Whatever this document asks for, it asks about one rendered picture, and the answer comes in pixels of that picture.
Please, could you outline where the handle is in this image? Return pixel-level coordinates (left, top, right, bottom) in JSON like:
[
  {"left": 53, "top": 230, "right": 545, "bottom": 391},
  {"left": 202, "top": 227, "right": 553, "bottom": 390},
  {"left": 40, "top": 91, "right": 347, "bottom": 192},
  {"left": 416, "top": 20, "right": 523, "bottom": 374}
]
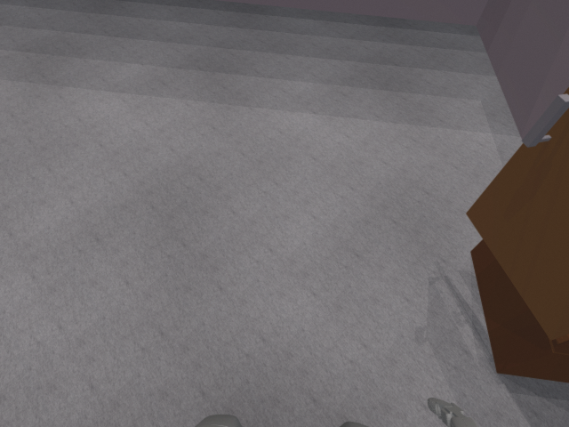
[{"left": 521, "top": 94, "right": 569, "bottom": 148}]

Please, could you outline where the cupboard door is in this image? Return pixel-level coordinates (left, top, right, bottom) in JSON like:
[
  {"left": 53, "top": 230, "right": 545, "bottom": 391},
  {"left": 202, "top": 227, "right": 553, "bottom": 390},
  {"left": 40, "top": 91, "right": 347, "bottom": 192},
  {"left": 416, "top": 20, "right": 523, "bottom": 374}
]
[{"left": 466, "top": 87, "right": 569, "bottom": 340}]

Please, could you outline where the robot right hand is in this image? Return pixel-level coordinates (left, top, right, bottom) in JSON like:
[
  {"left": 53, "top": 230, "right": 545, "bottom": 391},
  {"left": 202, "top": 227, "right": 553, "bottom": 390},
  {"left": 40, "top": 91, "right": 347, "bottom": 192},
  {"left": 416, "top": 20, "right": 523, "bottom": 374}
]
[{"left": 428, "top": 398, "right": 478, "bottom": 427}]

